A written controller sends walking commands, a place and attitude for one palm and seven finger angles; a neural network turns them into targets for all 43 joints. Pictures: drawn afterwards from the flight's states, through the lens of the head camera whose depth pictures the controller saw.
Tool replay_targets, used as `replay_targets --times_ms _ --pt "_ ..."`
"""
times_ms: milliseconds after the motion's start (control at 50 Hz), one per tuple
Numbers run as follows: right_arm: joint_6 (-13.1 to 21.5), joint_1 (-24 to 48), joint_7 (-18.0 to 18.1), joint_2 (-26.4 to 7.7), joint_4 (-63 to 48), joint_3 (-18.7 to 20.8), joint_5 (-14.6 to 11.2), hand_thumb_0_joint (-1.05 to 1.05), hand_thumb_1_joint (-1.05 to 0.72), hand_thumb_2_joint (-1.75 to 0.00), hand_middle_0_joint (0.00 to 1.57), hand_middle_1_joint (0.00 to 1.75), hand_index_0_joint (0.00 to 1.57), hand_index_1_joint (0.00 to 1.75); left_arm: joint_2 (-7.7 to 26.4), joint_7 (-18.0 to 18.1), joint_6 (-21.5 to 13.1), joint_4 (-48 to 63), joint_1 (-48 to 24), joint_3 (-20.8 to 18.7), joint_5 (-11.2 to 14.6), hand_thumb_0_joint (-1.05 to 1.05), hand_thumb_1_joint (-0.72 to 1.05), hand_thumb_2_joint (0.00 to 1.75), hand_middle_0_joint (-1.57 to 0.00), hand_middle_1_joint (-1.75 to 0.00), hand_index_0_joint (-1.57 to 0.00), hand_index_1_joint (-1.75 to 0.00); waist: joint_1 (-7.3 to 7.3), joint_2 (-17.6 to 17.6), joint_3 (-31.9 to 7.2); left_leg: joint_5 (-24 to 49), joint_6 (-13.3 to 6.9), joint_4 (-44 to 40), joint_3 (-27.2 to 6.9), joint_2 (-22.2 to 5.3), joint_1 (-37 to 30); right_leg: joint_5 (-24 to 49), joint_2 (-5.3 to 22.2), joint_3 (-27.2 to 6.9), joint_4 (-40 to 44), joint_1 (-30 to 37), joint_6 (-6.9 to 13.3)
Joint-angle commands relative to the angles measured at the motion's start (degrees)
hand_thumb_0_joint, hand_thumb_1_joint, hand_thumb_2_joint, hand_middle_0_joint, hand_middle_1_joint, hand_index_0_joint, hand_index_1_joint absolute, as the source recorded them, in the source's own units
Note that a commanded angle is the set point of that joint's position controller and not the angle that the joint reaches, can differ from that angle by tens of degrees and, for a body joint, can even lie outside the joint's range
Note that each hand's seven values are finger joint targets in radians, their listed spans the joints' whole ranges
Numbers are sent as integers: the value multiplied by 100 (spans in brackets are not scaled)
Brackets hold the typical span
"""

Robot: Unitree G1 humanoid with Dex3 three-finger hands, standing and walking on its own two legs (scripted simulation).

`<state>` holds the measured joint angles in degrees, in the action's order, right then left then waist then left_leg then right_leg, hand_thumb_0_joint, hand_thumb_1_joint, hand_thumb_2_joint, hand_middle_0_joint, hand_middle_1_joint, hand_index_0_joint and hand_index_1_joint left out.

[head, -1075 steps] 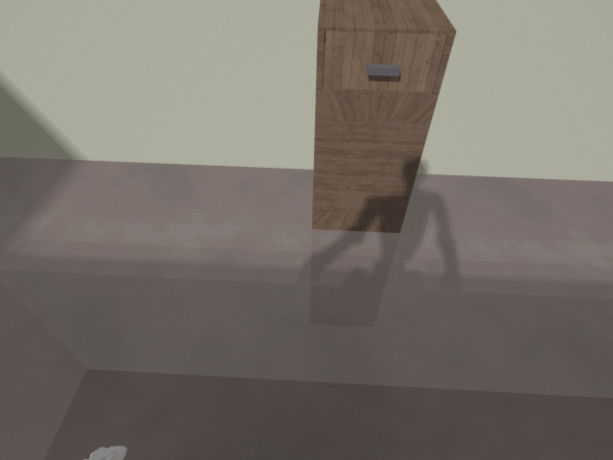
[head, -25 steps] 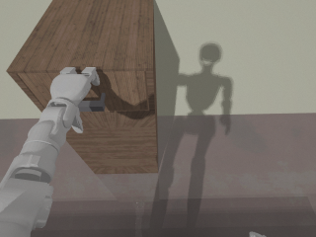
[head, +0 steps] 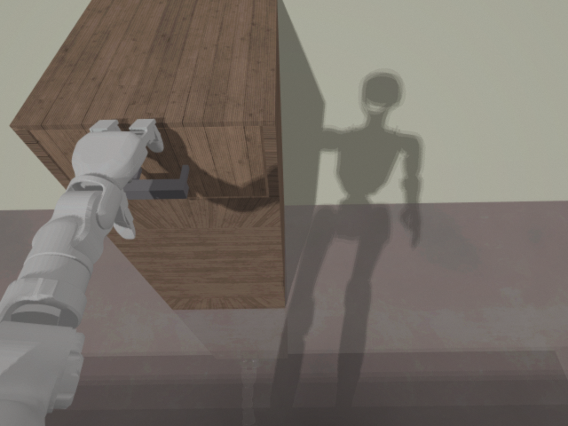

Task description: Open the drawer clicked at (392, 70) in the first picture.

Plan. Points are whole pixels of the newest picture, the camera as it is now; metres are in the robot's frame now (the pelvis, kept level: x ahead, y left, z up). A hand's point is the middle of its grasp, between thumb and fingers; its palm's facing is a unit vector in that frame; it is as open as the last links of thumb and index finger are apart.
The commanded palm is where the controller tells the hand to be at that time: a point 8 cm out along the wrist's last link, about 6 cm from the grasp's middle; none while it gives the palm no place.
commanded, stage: move the hooked fingers above the handle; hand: left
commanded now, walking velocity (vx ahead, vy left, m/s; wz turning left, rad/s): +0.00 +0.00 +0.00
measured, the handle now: (159, 179) +0.50 +0.23 +0.01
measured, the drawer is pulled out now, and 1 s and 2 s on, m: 0.00 0.00 0.00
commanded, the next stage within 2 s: none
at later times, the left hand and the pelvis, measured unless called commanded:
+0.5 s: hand (121, 182) +0.44 +0.25 +0.08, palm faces +0.00 -0.01 -1.00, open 13.8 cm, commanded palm +0.42 +0.25 +0.13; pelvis +0.01 +0.01 +0.00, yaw +1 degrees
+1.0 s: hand (106, 186) +0.43 +0.27 +0.08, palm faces -0.03 +0.01 -1.00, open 13.8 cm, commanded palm +0.41 +0.25 +0.13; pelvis +0.01 +0.00 +0.00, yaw -1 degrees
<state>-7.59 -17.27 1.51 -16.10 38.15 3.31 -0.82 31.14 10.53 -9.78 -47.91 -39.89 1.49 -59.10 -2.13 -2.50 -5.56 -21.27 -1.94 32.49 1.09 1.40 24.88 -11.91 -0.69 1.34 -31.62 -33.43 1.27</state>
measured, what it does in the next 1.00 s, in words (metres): stands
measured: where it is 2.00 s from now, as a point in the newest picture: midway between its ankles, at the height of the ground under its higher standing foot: outside the picture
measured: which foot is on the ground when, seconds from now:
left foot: down 0.00-1.00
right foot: down 0.00-1.00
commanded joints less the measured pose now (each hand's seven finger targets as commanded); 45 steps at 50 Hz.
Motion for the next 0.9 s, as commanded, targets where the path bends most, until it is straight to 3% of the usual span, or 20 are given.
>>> replay_targets --times_ms 0,40,80,100,140,200,240,300,400,460,480,540,600,640,680,700,740,760,840,880 --pt "87 -334 22 -766 -533 203 -22 0 -90 -90 20 30 20 30 1586 196 324 606 -2117 -630 74 0 -50 30 -30 -120 -30 -120 14 157 -2023 2393 -37 -341 51 -12 85 1621 39 -167 8 2172 156" --pt "60 -275 23 -775 -612 207 -23 0 -90 -90 20 30 20 30 1514 87 340 759 -2037 -560 95 0 -50 30 -30 -120 -30 -120 41 238 -2149 2555 -50 -332 76 -32 31 1849 45 -187 -5 2309 147" --pt "35 -245 15 -762 -699 236 7 0 -90 -90 20 30 20 30 1510 2 229 1215 -1947 -597 111 0 -50 30 -30 -120 -30 -120 126 49 -2549 3048 -41 -280 37 -38 -201 2166 44 -204 -88 2495 166" --pt "18 -265 7 -730 -709 246 10 0 -90 -90 20 30 20 30 1388 -14 211 1268 -1788 -535 124 0 -50 30 -30 -120 -30 -120 137 55 -2571 3219 -33 -274 35 -59 -307 2234 35 -182 -86 2479 157" --pt "6 -199 -9 -746 -737 243 2 0 -90 -90 20 30 20 30 1382 -37 202 1276 -1509 -619 160 0 -50 30 -30 -120 -30 -120 168 188 -2227 3140 -35 -307 29 -89 -234 2129 24 -161 -34 2348 154" --pt "-12 -135 -1 -716 -753 226 -9 0 -90 -90 20 30 20 30 1260 4 109 1595 -1819 -489 179 0 -50 30 -30 -120 -30 -120 83 145 -2024 3023 -39 -333 -9 -70 -263 1960 16 -150 -11 2196 151" --pt "23 -147 -8 -694 -726 253 9 0 -90 -90 20 30 20 30 1424 115 34 1872 -1920 -659 133 0 -50 30 -30 -120 -30 -120 143 -5 -2187 3221 -11 -311 -59 -84 -447 1953 15 -143 -47 2178 169" --pt "56 -134 -6 -641 -675 255 25 0 -90 -90 20 30 20 30 1352 277 34 2033 -2120 -603 102 0 -50 30 -30 -120 -30 -120 74 -227 -2239 3356 36 -262 -94 -87 -681 1894 12 -126 -48 2045 162" --pt "106 -149 -9 -647 -511 228 14 0 -90 -90 20 30 20 30 1326 380 256 1632 -2368 -540 68 0 -50 30 -30 -120 -30 -120 0 -140 -2129 3149 90 -290 -111 -76 -660 1718 6 -65 -44 1937 170" --pt "105 -132 -30 -662 -510 196 -3 0 -90 -90 20 30 20 30 858 235 452 1268 -2348 -100 117 0 -50 30 -30 -120 -30 -120 -63 13 -1905 2970 75 -327 -92 -67 -561 1646 16 -25 10 1838 171" --pt "94 -144 -34 -677 -527 207 -6 0 -90 -90 20 30 20 30 983 169 473 1192 -2170 -256 132 0 -50 30 -30 -120 -30 -120 -2 80 -2014 3071 73 -331 -96 -72 -565 1694 12 -41 7 1972 183" --pt "37 -106 -40 -682 -624 193 -6 0 -90 -90 20 30 20 30 680 -73 508 1174 -1958 24 191 0 -50 30 -30 -120 -30 -120 17 226 -2013 3090 50 -321 -64 -72 -557 1808 18 -43 23 2044 162" --pt "1 -104 -29 -685 -671 179 -3 0 -90 -90 20 30 20 30 682 -188 393 1197 -1941 11 178 0 -50 30 -30 -120 -30 -120 52 317 -1828 2951 37 -352 -97 -65 -446 1688 11 -53 30 1994 174" --pt "3 -106 -23 -669 -700 203 32 0 -90 -90 20 30 20 30 850 -135 226 1571 -2107 -138 137 0 -50 30 -30 -120 -30 -120 106 101 -2059 3197 41 -304 -98 -68 -584 1821 21 -95 -27 2042 182" --pt "11 -126 -8 -662 -732 213 73 0 -90 -90 20 30 20 30 1277 3 77 1985 -2152 -533 108 0 -50 30 -30 -120 -30 -120 239 -108 -2421 3649 94 -268 -146 -70 -708 2054 28 -125 -107 2273 203" --pt "20 -148 -7 -627 -716 222 83 0 -90 -90 20 30 20 30 1403 97 42 2029 -2138 -682 91 0 -50 30 -30 -120 -30 -120 236 -105 -2505 3805 108 -248 -155 -82 -761 2166 23 -132 -134 2327 191" --pt "38 -103 6 -586 -715 194 71 0 -90 -90 20 30 20 30 1723 292 57 1898 -1794 -1092 74 0 -50 30 -30 -120 -30 -120 340 62 -2341 3583 75 -319 -88 -50 -413 2311 33 -154 -134 2586 191" --pt "41 -62 14 -572 -685 182 55 0 -90 -90 20 30 20 30 1674 375 107 1807 -1871 -1041 51 0 -50 30 -30 -120 -30 -120 270 120 -2165 3297 47 -354 -41 -29 -272 2262 33 -164 -110 2550 176" --pt "94 12 7 -606 -623 171 8 0 -90 -90 20 30 20 30 1698 521 416 1510 -1809 -971 -28 0 -50 30 -30 -120 -30 -120 247 122 -1998 2939 32 -473 53 -14 -102 2115 33 -169 -43 2573 164" --pt "104 -8 -6 -636 -630 200 -8 0 -90 -90 20 30 20 30 1434 385 571 1373 -1676 -703 7 0 -50 30 -30 -120 -30 -120 185 103 -2154 2984 14 -475 96 -25 -224 2151 30 -169 10 2632 161"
